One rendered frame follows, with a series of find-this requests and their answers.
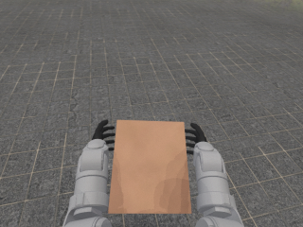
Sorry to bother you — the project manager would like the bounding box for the right robot hand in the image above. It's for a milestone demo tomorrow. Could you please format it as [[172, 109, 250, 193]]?
[[185, 123, 207, 155]]

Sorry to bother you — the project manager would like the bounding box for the left robot forearm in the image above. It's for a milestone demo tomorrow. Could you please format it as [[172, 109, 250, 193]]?
[[62, 139, 109, 227]]

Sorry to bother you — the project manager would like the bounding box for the left robot upper arm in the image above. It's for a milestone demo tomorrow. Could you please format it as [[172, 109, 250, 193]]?
[[64, 216, 112, 227]]

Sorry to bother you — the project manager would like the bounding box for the left robot hand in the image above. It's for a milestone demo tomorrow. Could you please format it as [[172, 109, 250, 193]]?
[[92, 119, 116, 151]]

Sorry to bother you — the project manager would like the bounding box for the right robot upper arm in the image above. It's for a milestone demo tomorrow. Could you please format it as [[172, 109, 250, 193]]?
[[195, 216, 243, 227]]

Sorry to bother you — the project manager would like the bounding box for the right robot forearm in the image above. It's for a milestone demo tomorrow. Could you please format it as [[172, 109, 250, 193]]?
[[193, 141, 244, 227]]

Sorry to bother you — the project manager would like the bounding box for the carton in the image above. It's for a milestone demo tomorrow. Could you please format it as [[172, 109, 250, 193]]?
[[108, 119, 192, 214]]

